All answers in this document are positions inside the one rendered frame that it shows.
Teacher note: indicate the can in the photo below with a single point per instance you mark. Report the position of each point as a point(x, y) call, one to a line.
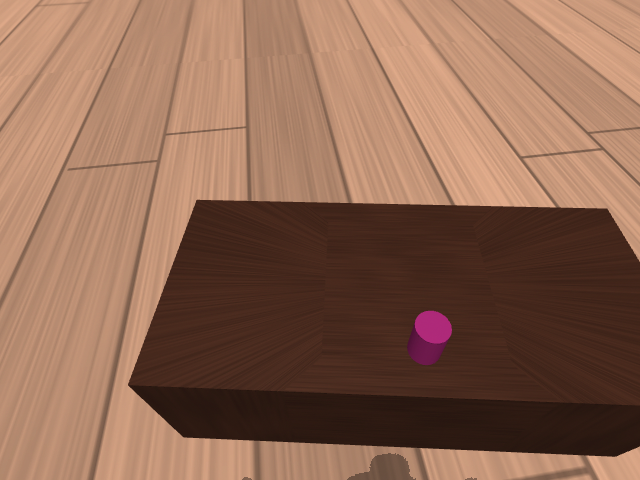
point(429, 336)

